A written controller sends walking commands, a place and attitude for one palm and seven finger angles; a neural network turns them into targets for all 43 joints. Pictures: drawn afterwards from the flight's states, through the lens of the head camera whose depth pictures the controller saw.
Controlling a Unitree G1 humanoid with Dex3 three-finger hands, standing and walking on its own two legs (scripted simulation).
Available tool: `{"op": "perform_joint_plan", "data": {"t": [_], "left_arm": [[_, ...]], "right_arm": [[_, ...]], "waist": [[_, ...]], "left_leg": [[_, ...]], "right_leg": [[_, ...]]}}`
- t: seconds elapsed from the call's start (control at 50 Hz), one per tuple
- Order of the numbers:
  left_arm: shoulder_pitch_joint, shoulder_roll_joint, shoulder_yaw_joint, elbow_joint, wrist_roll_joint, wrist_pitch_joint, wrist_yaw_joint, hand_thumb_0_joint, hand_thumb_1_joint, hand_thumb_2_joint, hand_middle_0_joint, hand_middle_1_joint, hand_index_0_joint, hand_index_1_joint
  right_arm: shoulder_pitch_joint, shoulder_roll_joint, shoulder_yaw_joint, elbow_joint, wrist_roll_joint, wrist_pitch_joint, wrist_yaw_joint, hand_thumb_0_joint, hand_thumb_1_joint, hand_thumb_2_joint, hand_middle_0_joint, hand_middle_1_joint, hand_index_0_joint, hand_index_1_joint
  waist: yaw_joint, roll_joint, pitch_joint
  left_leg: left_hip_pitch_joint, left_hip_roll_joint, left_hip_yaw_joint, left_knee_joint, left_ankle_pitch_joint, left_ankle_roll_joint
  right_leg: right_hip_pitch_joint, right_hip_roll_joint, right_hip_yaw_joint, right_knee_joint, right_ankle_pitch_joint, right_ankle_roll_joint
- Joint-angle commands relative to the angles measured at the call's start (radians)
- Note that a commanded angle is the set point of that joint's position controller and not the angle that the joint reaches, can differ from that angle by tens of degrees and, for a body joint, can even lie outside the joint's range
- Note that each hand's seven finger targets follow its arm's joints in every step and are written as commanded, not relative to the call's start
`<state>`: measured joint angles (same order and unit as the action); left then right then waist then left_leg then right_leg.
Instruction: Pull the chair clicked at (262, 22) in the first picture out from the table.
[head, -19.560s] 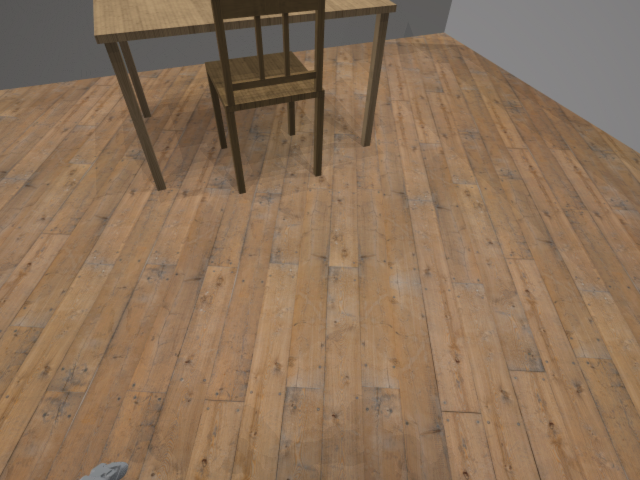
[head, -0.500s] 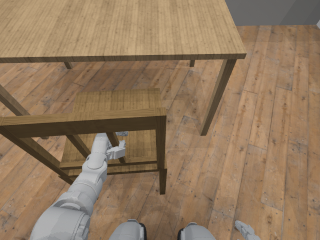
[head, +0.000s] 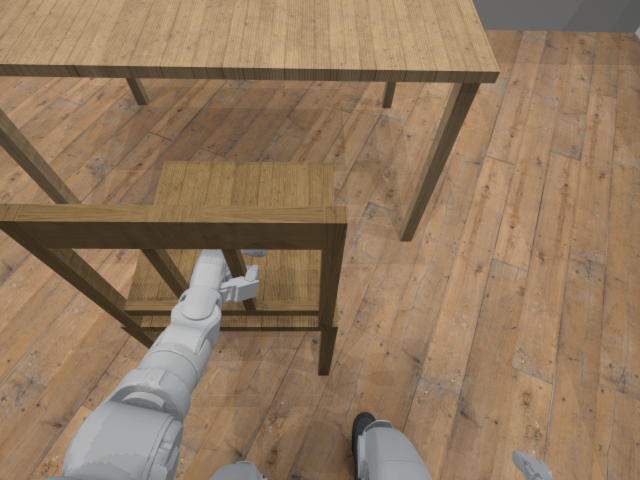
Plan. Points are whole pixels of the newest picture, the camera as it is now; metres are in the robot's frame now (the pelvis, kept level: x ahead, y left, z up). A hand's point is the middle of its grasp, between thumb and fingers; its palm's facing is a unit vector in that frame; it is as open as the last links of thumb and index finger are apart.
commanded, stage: step backward, pulling the chair out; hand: left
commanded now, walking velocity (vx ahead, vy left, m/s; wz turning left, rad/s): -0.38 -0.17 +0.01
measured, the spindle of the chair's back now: (173, 278) +0.40 +0.23 -0.09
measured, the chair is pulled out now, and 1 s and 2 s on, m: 0.31 0.42 0.58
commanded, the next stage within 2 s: stop walking, hand still on the chair in 1.68 s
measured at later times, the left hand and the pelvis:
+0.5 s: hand (244, 313) +0.33 +0.10 -0.06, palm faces -0.04 -0.98 -0.20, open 5.3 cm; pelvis -0.04 -0.01 +0.00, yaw +0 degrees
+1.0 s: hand (243, 355) +0.27 +0.10 -0.06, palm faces -0.02 -0.98 -0.20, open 5.3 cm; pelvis -0.10 -0.02 +0.00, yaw +0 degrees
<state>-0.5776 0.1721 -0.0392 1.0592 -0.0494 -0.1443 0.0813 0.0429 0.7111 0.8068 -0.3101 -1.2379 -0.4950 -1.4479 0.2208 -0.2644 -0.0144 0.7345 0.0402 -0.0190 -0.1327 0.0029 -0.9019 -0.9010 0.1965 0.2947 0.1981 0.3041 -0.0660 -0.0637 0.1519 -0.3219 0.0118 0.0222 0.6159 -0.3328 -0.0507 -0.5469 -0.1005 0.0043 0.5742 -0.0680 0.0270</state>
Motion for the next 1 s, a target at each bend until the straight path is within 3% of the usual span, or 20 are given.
{"op": "perform_joint_plan", "data": {"t": [0.0,0.04,0.1,0.16,0.26,0.32,0.34,0.38,0.4,0.42,0.46,0.5,0.56,0.62,0.68,0.78,0.84,0.88,0.92,0.98], "left_arm": [[-0.380,0.106,0.035,-0.214,0.028,-0.104,0.006,0.000,0.900,0.900,-0.500,-1.450,-0.500,-1.450],[-0.361,0.135,0.050,-0.193,0.028,-0.105,0.009,0.000,0.900,0.900,-0.500,-1.450,-0.500,-1.450],[-0.305,0.169,0.068,-0.155,0.032,-0.120,0.016,0.000,0.900,0.900,-0.500,-1.450,-0.500,-1.450],[-0.260,0.220,0.105,-0.112,0.043,-0.124,0.023,0.000,0.900,0.900,-0.500,-1.450,-0.500,-1.450],[-0.275,0.193,0.098,-0.101,0.042,-0.135,0.022,0.000,0.900,0.900,-0.500,-1.450,-0.500,-1.450],[-0.342,0.153,0.054,-0.197,0.031,-0.145,0.018,0.000,0.900,0.900,-0.500,-1.450,-0.500,-1.450],[-0.368,0.159,0.067,-0.211,0.033,-0.139,0.022,0.000,0.900,0.900,-0.500,-1.450,-0.500,-1.450],[-0.393,0.155,0.069,-0.211,0.026,-0.131,0.013,0.000,0.900,0.900,-0.500,-1.450,-0.500,-1.450],[-0.383,0.150,0.072,-0.180,0.031,-0.130,0.015,0.000,0.900,0.900,-0.500,-1.450,-0.500,-1.450],[-0.372,0.168,0.079,-0.155,0.029,-0.121,0.016,0.000,0.900,0.900,-0.500,-1.450,-0.500,-1.450],[-0.335,0.131,0.036,-0.098,0.040,-0.123,0.007,0.000,0.900,0.900,-0.500,-1.450,-0.500,-1.450],[-0.337,0.212,0.093,-0.119,0.036,-0.132,0.014,0.000,0.900,0.900,-0.500,-1.450,-0.500,-1.450],[-0.364,0.197,0.070,-0.127,0.021,-0.116,0.007,0.000,0.900,0.900,-0.500,-1.450,-0.500,-1.450],[-0.379,0.173,0.059,-0.142,0.017,-0.124,0.009,0.000,0.900,0.900,-0.500,-1.450,-0.500,-1.450],[-0.401,0.153,0.066,-0.169,0.019,-0.126,0.002,0.000,0.900,0.900,-0.500,-1.450,-0.500,-1.450],[-0.396,0.197,0.093,-0.162,0.028,-0.140,0.006,0.000,0.900,0.900,-0.500,-1.450,-0.500,-1.450],[-0.336,0.259,0.111,-0.121,0.022,-0.135,0.015,0.000,0.900,0.900,-0.500,-1.450,-0.500,-1.450],[-0.318,0.273,0.114,-0.100,0.028,-0.130,0.020,0.000,0.900,0.900,-0.500,-1.450,-0.500,-1.450],[-0.298,0.264,0.119,-0.082,0.026,-0.118,0.023,0.000,0.900,0.900,-0.500,-1.450,-0.500,-1.450],[-0.315,0.230,0.111,-0.089,0.023,-0.115,0.018,0.000,0.900,0.900,-0.500,-1.450,-0.500,-1.450]], "right_arm": [[0.035,-0.124,-0.039,-0.081,-0.008,-0.023,-0.003,0.000,-0.900,-0.900,0.200,0.300,0.200,0.300],[0.044,-0.127,-0.039,-0.068,-0.004,-0.031,-0.003,0.000,-0.900,-0.900,0.200,0.300,0.200,0.300],[0.081,-0.117,-0.041,-0.045,-0.001,-0.047,0.005,0.000,-0.900,-0.900,0.200,0.300,0.200,0.300],[0.105,-0.107,-0.035,-0.015,-0.004,-0.067,0.009,0.000,-0.900,-0.900,0.200,0.300,0.200,0.300],[0.115,-0.118,-0.003,0.003,-0.005,-0.078,0.003,0.000,-0.900,-0.900,0.200,0.300,0.200,0.300],[0.039,-0.146,-0.006,-0.047,-0.006,-0.077,-0.009,0.000,-0.900,-0.900,0.200,0.300,0.200,0.300],[0.025,-0.134,-0.007,-0.064,-0.008,-0.076,-0.008,0.000,-0.900,-0.900,0.200,0.300,0.200,0.300],[0.057,-0.131,-0.025,-0.051,-0.005,-0.067,-0.007,0.000,-0.900,-0.900,0.200,0.300,0.200,0.300],[0.084,-0.135,-0.037,-0.036,-0.004,-0.071,-0.003,0.000,-0.900,-0.900,0.200,0.300,0.200,0.300],[0.109,-0.137,-0.047,-0.029,-0.001,-0.077,-0.004,0.000,-0.900,-0.900,0.200,0.300,0.200,0.300],[0.110,-0.138,-0.046,-0.006,-0.014,-0.074,0.008,0.000,-0.900,-0.900,0.200,0.300,0.200,0.300],[0.097,-0.136,-0.047,0.006,-0.008,-0.065,-0.005,0.000,-0.900,-0.900,0.200,0.300,0.200,0.300],[0.079,-0.135,-0.030,-0.001,0.003,-0.061,-0.013,0.000,-0.900,-0.900,0.200,0.300,0.200,0.300],[0.052,-0.161,-0.033,-0.019,-0.005,-0.056,-0.019,0.000,-0.900,-0.900,0.200,0.300,0.200,0.300],[0.036,-0.126,-0.031,-0.046,-0.016,-0.052,-0.003,0.000,-0.900,-0.900,0.200,0.300,0.200,0.300],[0.063,-0.124,-0.045,-0.031,-0.009,-0.065,0.000,0.000,-0.900,-0.900,0.200,0.300,0.200,0.300],[0.077,-0.118,-0.047,-0.015,0.006,-0.070,-0.003,0.000,-0.900,-0.900,0.200,0.300,0.200,0.300],[0.053,-0.118,-0.040,-0.014,0.005,-0.076,-0.001,0.000,-0.900,-0.900,0.200,0.300,0.200,0.300],[0.054,-0.128,-0.028,0.005,-0.001,-0.077,0.000,0.000,-0.900,-0.900,0.200,0.300,0.200,0.300],[0.084,-0.123,-0.004,0.023,0.001,-0.086,-0.006,0.000,-0.900,-0.900,0.200,0.300,0.200,0.300]], "waist": [[0.033,0.217,-0.406],[0.034,0.155,-0.380],[0.034,-0.011,-0.397],[0.039,-0.183,-0.434],[0.009,-0.099,-0.464],[0.034,0.335,-0.417],[0.050,0.357,-0.388],[0.041,0.223,-0.402],[0.032,0.131,-0.419],[0.016,0.009,-0.458],[0.013,0.032,-0.433],[0.014,0.004,-0.570],[0.013,-0.009,-0.566],[0.014,0.208,-0.499],[0.031,0.294,-0.479],[0.016,0.154,-0.509],[0.018,-0.021,-0.509],[0.040,-0.061,-0.494],[0.040,-0.056,-0.484],[0.016,-0.092,-0.500]], "left_leg": [[-0.151,0.203,-0.077,-0.147,0.189,0.068],[-0.194,0.185,-0.066,-0.123,0.077,0.065],[-0.151,0.060,-0.013,0.031,-0.198,0.039],[-0.012,-0.031,0.016,0.238,-0.210,0.028],[0.034,0.024,-0.035,-0.096,-0.125,0.055],[-0.191,0.209,-0.199,-0.285,-0.075,0.141],[-0.258,0.251,-0.227,-0.285,-0.015,0.154],[-0.142,0.253,-0.200,-0.147,0.292,0.149],[-0.046,0.205,-0.154,-0.046,0.419,0.110],[-0.020,0.157,-0.109,0.012,0.425,0.061],[-0.024,0.080,-0.077,0.098,0.226,0.006],[-0.023,0.051,-0.064,0.102,0.053,-0.001],[0.011,0.058,-0.066,0.001,0.029,0.015],[0.035,0.177,-0.154,-0.183,0.316,0.082],[-0.010,0.253,-0.201,-0.177,0.421,0.123],[-0.015,0.197,-0.109,-0.056,0.376,0.073],[-0.001,0.048,-0.027,0.104,-0.039,0.015],[-0.025,-0.004,-0.046,0.260,-0.191,0.014],[-0.043,0.001,-0.076,0.266,-0.188,0.016],[0.031,0.024,-0.059,-0.034,-0.086,0.028]], "right_leg": [[0.366,0.007,0.002,0.124,-0.023,-0.021],[0.350,-0.004,0.029,0.099,-0.065,-0.026],[0.229,-0.102,0.165,-0.118,-0.262,-0.061],[0.140,-0.182,0.222,-0.351,-0.458,-0.078],[0.201,-0.105,0.061,-0.210,-0.293,-0.021],[0.297,0.035,-0.022,0.182,-0.274,0.000],[0.326,0.054,-0.021,0.275,-0.254,-0.009],[0.346,0.049,0.002,0.179,-0.157,-0.011],[0.339,0.026,0.027,0.045,0.056,-0.023],[0.380,-0.020,0.067,-0.016,0.278,-0.040],[0.348,-0.149,0.155,-0.064,0.453,-0.110],[0.455,-0.194,0.185,-0.064,0.584,-0.123],[0.402,-0.164,0.127,-0.084,0.362,-0.078],[0.295,0.015,-0.002,0.037,-0.016,-0.001],[0.292,0.054,-0.002,0.150,-0.177,-0.014],[0.359,0.001,0.060,0.029,0.104,-0.029],[0.264,-0.160,0.232,-0.187,-0.034,-0.091],[0.233,-0.228,0.287,-0.289,-0.187,-0.120],[0.262,-0.232,0.254,-0.274,-0.123,-0.136],[0.307,-0.145,0.104,-0.169,0.005,-0.065]]}}
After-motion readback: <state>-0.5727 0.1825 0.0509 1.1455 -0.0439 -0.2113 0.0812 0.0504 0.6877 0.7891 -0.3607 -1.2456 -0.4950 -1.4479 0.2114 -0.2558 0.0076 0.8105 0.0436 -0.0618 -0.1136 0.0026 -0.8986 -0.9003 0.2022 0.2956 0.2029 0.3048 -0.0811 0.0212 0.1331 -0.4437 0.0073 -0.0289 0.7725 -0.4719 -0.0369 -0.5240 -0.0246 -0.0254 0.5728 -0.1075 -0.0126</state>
